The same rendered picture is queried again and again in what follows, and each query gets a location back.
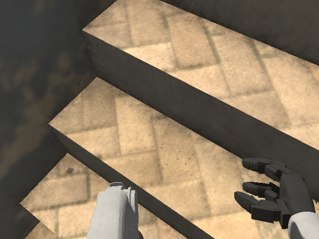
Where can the right robot hand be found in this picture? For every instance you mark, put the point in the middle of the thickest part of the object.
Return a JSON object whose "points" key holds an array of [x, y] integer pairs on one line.
{"points": [[281, 202]]}

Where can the left robot thigh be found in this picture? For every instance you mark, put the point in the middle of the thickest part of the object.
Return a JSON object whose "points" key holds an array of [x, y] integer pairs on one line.
{"points": [[116, 211]]}

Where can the robot right forearm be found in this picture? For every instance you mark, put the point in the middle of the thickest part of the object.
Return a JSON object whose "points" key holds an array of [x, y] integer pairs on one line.
{"points": [[304, 225]]}

